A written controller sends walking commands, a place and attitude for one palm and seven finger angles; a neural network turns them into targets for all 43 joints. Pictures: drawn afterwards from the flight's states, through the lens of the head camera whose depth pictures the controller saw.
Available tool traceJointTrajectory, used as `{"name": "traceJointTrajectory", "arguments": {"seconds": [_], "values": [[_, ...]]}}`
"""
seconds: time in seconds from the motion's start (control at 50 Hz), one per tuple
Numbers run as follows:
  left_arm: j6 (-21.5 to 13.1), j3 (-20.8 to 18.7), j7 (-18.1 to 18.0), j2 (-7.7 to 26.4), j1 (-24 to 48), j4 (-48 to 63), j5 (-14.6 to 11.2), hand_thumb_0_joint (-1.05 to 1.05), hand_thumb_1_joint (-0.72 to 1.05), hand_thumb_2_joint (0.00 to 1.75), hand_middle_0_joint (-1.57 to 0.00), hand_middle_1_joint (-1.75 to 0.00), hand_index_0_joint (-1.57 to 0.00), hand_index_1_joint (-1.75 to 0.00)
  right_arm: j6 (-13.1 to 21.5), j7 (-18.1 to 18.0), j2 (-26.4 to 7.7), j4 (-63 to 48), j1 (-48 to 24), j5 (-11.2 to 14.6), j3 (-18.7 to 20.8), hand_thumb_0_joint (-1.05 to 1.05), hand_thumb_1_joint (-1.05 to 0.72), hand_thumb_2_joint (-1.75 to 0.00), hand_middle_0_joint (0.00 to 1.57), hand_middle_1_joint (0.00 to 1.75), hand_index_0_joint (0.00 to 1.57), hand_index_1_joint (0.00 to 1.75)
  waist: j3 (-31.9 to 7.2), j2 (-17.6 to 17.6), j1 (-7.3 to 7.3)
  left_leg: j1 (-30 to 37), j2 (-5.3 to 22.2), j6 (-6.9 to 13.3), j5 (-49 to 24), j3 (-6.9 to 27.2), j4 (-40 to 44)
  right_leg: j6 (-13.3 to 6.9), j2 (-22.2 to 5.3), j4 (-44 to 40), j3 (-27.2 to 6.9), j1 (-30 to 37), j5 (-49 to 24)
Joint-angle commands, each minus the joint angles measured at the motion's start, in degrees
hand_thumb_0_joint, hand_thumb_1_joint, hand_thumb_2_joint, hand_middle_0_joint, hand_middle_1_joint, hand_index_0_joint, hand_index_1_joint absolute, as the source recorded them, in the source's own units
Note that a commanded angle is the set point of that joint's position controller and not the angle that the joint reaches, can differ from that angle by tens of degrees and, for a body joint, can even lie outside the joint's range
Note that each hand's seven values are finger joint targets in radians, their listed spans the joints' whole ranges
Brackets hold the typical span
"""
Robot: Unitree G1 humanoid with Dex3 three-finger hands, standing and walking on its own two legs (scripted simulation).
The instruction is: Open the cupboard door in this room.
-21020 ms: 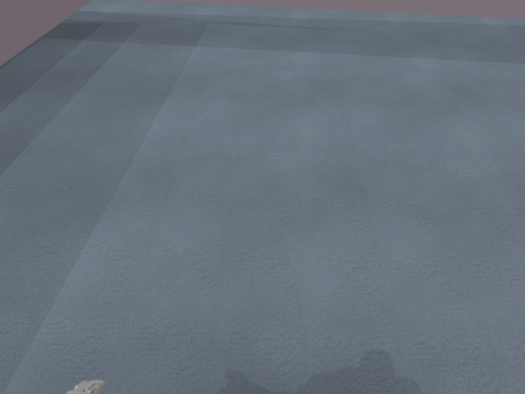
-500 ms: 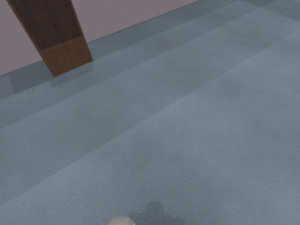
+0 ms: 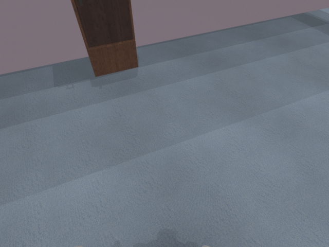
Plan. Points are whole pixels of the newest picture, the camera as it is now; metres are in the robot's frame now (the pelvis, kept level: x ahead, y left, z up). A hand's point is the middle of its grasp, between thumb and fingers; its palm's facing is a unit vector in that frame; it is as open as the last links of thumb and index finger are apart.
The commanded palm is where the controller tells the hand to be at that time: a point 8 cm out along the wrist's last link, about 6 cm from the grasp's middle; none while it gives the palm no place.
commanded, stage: turn or walk to find it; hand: left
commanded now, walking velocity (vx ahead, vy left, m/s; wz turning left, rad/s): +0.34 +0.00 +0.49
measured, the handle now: out of the picture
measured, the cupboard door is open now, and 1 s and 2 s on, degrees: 0 0 0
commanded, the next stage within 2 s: stand and wait in 1.32 s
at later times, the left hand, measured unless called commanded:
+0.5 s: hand out of the picture +0.02 +0.13 -0.17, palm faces +0.35 -0.92 -0.18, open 7.3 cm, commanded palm none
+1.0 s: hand (86, 159) +0.42 +0.30 -0.15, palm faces +0.29 -0.94 -0.18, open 7.4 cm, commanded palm none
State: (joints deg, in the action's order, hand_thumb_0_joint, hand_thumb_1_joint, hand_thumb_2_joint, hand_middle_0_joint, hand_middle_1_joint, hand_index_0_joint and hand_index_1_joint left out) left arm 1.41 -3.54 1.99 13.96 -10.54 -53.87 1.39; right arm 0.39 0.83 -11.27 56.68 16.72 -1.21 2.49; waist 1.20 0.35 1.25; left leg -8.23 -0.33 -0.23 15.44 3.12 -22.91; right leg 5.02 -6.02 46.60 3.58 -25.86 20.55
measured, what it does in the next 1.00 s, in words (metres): walks ahead, turning left: right foot, then left foot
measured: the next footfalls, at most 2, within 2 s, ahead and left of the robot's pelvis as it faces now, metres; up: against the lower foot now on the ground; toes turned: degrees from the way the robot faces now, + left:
right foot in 0.08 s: +0.11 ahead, -0.14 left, +0.00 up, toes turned -4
left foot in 0.56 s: +0.30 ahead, +0.16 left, +0.00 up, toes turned +24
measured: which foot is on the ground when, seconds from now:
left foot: down 0.00-0.06, up 0.08-0.54, down 0.56-1.00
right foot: up 0.00-0.06, down 0.08-0.56, up 0.58-1.00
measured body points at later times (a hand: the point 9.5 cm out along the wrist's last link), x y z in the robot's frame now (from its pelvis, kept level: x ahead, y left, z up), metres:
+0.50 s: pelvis +0.16 +0.00 -0.01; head +0.20 +0.01 +0.44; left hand +0.01 +0.18 -0.15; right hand +0.34 -0.20 -0.15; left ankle +0.24 +0.15 -0.71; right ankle +0.07 -0.14 -0.74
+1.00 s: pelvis +0.36 +0.09 +0.00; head +0.37 +0.10 +0.45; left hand +0.41 +0.35 -0.14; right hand +0.39 -0.15 -0.15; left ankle +0.26 +0.14 -0.74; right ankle +0.51 -0.02 -0.68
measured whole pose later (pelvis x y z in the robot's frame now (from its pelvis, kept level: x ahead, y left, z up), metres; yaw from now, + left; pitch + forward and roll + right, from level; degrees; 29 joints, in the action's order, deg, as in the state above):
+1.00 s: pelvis +0.36 +0.09 +0.00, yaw +18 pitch +0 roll +1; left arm 0.2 -3.2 1.4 11.5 -5.5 -55.9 1.7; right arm 4.0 -0.7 -9.6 62.5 21.4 -0.7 3.0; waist 1.7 -1.9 1.8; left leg 0.2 -2.4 3.3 15.6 -6.7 -15.6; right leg 3.4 -8.6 50.6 4.1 -34.8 7.7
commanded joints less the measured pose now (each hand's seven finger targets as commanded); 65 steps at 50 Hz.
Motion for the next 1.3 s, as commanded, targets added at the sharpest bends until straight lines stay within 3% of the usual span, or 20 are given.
{"name": "traceJointTrajectory", "arguments": {"seconds": [0.0,0.02,0.06,0.08,0.14,0.2,0.44,0.52,0.56,0.58,0.64,0.7,0.88,1.04,1.1,1.12,1.14,1.16,1.2,1.28], "values": [[-3.1,-1.0,0.4,4.0,-2.2,4.3,-0.2,0.00,0.90,0.90,-0.20,-0.30,-0.20,-0.30,1.2,-1.0,-12.0,-3.7,-3.0,-0.3,3.6,0.00,-0.90,-0.90,0.20,0.30,0.20,0.30,-0.2,7.3,-2.86,-8.3,9.9,7.9,2.4,11.6,1.5,0.3,3.6,-14.9,4.1,12.7,-4.2],[-3.6,-1.7,0.2,5.6,-8.6,2.3,-0.1,0.00,0.90,0.90,-0.20,-0.30,-0.20,-0.30,1.2,-1.0,-10.9,-4.1,-4.1,-0.1,3.5,0.00,-0.90,-0.90,0.20,0.30,0.20,0.30,-1.6,3.7,-5.93,-15.9,6.6,5.8,6.4,9.7,-6.2,-0.3,2.5,-19.9,2.7,24.1,-5.7],[-4.2,-3.4,-1.5,15.1,-19.3,-0.1,0.3,0.00,0.90,0.90,-0.20,-0.30,-0.20,-0.30,1.6,-0.4,-4.5,-7.6,-5.9,0.5,2.0,0.00,-0.90,-0.90,0.20,0.30,0.20,0.30,-4.3,-22.7,-10.35,-36.2,-2.3,1.2,21.2,-1.2,-37.5,-7.6,-23.6,-36.0,-29.0,36.5,15.3],[-4.3,-3.1,-2.1,13.7,-16.4,0.8,-0.2,0.00,0.90,0.90,-0.20,-0.30,-0.20,-0.30,1.3,0.1,-7.4,-8.0,-7.3,0.0,2.7,0.00,-0.90,-0.90,0.20,0.30,0.20,0.30,-1.1,-17.4,-8.57,-35.7,1.6,1.8,15.4,2.3,-45.0,-9.3,-24.6,-39.6,-32.6,27.3,24.4],[-5.5,-0.9,-2.3,6.1,-5.7,1.9,0.1,0.00,0.90,0.90,-0.20,-0.30,-0.20,-0.30,0.2,1.5,-5.6,-4.4,-5.5,-0.7,3.0,0.00,-0.90,-0.90,0.20,0.30,0.20,0.30,5.7,-8.1,-2.21,-31.8,5.7,0.7,0.3,0.9,-50.5,-6.8,-17.7,-38.8,-15.2,13.9,14.9],[-6.3,-0.3,-2.4,3.1,-7.9,0.1,0.1,0.00,0.90,0.90,-0.20,-0.30,-0.20,-0.30,-0.4,1.8,-3.6,-2.2,-2.1,-0.5,2.6,0.00,-0.90,-0.90,0.20,0.30,0.20,0.30,3.4,-10.1,-1.31,-30.7,5.5,-0.8,-5.0,-1.8,-48.0,-5.8,-12.7,-36.9,-1.7,17.9,-2.8],[-6.4,0.8,-3.1,3.5,-19.8,-8.3,0.2,0.00,0.90,0.90,-0.20,-0.30,-0.20,-0.30,0.7,2.4,-0.6,-5.6,-17.9,-0.2,-0.1,0.00,-0.90,-0.90,0.20,0.30,0.20,0.30,6.5,-8.2,-5.09,-25.5,4.4,1.6,-4.3,-11.0,-17.7,-9.4,-13.9,-32.9,7.9,29.0,-33.3],[-6.0,0.7,-2.8,6.1,-15.3,-8.0,-0.5,0.00,0.90,0.90,-0.20,-0.30,-0.20,-0.30,2.2,0.8,-5.9,-0.2,1.8,-0.8,1.6,0.00,-0.90,-0.90,0.20,0.30,0.20,0.30,-5.4,-5.4,5.20,6.3,0.6,5.1,-4.9,-12.2,-6.9,-6.4,-11.2,-4.4,13.3,20.1,-43.0],[-6.0,1.5,-1.7,0.9,-14.8,-4.5,-1.1,0.00,0.90,0.90,-0.20,-0.30,-0.20,-0.30,2.3,-0.8,-17.4,2.6,12.7,-0.1,4.3,0.00,-0.90,-0.90,0.20,0.30,0.20,0.30,-13.8,12.1,7.28,26.9,23.8,13.7,-15.1,21.9,1.0,-3.0,0.7,25.3,7.6,-7.6,11.7],[-5.6,1.5,-2.4,0.7,-11.8,-4.0,-1.2,0.00,0.90,0.90,-0.20,-0.30,-0.20,-0.30,2.6,-1.4,-17.5,2.8,10.1,0.7,4.4,0.00,-0.90,-0.90,0.20,0.30,0.20,0.30,-14.0,8.9,6.33,24.0,26.0,14.2,-12.8,22.2,4.0,-3.6,-0.8,30.3,1.2,-11.3,11.5],[-4.7,0.8,-1.7,-0.7,-8.9,-5.8,0.0,0.00,0.90,0.90,-0.20,-0.30,-0.20,-0.30,3.5,-1.4,-8.0,0.8,0.1,0.3,1.9,0.00,-0.90,-0.90,0.20,0.30,0.20,0.30,-0.1,3.0,1.07,2.1,19.6,10.2,-10.3,9.2,8.3,-3.5,-5.2,26.6,-1.7,-8.0,1.2],[-2.9,0.8,-1.5,-2.5,-13.1,-7.2,0.5,0.00,0.90,0.90,-0.20,-0.30,-0.20,-0.30,4.4,-1.3,-5.1,1.1,-1.6,0.5,1.3,0.00,-0.90,-0.90,0.20,0.30,0.20,0.30,1.1,4.9,-2.53,-5.2,14.8,8.5,-6.7,1.8,12.1,-2.6,-4.5,22.0,-0.7,-3.7,-4.7],[-2.1,-0.3,-0.4,-0.1,2.1,-0.1,0.2,0.00,0.90,0.90,-0.20,-0.30,-0.20,-0.30,5.1,-1.9,-5.3,2.5,4.6,0.6,2.0,0.00,-0.90,-0.90,0.20,0.30,0.20,0.30,5.5,3.9,-1.17,4.9,15.1,10.5,-14.1,0.9,14.6,-0.7,-4.5,10.1,-1.4,-16.1,-14.1],[-3.5,0.4,0.0,-0.7,11.8,4.0,-0.2,0.00,0.90,0.90,-0.20,-0.30,-0.20,-0.30,4.4,-2.1,-6.5,5.6,10.2,-0.4,2.1,0.00,-0.90,-0.90,0.20,0.30,0.20,0.30,5.3,5.5,1.65,10.6,15.7,9.1,-30.2,-1.5,7.3,-4.5,0.2,-10.4,2.9,-5.9,-9.3],[-4.8,-0.6,-0.5,2.9,-6.8,-1.8,0.1,0.00,0.90,0.90,-0.20,-0.30,-0.20,-0.30,4.3,-2.0,-7.2,6.1,8.4,0.2,2.0,0.00,-0.90,-0.90,0.20,0.30,0.20,0.30,-3.9,1.2,-7.17,3.5,11.3,5.3,-40.1,-5.1,-13.7,-6.8,3.5,-18.3,4.9,21.5,-13.8],[-5.6,-2.0,-1.3,8.2,-16.5,-4.9,0.6,0.00,0.90,0.90,-0.20,-0.30,-0.20,-0.30,4.5,-1.3,-5.1,5.2,8.5,0.9,1.8,0.00,-0.90,-0.90,0.20,0.30,0.20,0.30,-11.0,-7.2,-10.44,-9.6,6.5,3.0,-24.5,-8.5,-30.1,-10.4,-8.1,-18.7,-7.1,37.7,-17.3],[-5.4,-2.8,-1.8,13.3,-21.5,-6.8,-0.1,0.00,0.90,0.90,-0.20,-0.30,-0.20,-0.30,4.6,-1.3,-2.3,3.4,9.1,1.2,1.1,0.00,-0.90,-0.90,0.20,0.30,0.20,0.30,-14.0,-15.4,-9.27,-23.5,-1.1,1.2,15.5,-7.9,-47.0,-16.2,-21.7,-23.8,-28.2,44.5,-27.0],[-5.3,-3.1,-2.0,12.7,-17.5,-6.0,-0.9,0.00,0.90,0.90,-0.20,-0.30,-0.20,-0.30,3.8,-1.5,-3.8,3.1,6.7,1.5,1.3,0.00,-0.90,-0.90,0.20,0.30,0.20,0.30,-13.1,-12.6,-8.68,-24.4,1.8,2.1,15.6,-1.5,-54.7,-17.9,-23.4,-28.1,-30.6,38.1,-18.8],[-5.2,-1.6,-2.1,6.6,-7.5,-3.6,-0.9,0.00,0.90,0.90,-0.20,-0.30,-0.20,-0.30,3.2,-0.8,-2.3,2.4,0.8,0.6,1.5,0.00,-0.90,-0.90,0.20,0.30,0.20,0.30,-0.9,-3.3,-5.50,-27.9,6.9,2.0,5.1,-0.6,-54.6,-14.6,-17.7,-31.6,-20.5,23.1,-5.4],[-6.1,-0.3,-2.4,1.8,-4.6,-4.5,-0.1,0.00,0.90,0.90,-0.20,-0.30,-0.20,-0.30,1.1,-0.1,0.0,4.4,5.1,-0.4,1.3,0.00,-0.90,-0.90,0.20,0.30,0.20,0.30,0.2,-7.6,-0.42,-22.3,8.4,-0.6,-0.5,-3.8,-44.7,-11.1,-11.5,-34.6,-5.8,12.7,-9.1]]}}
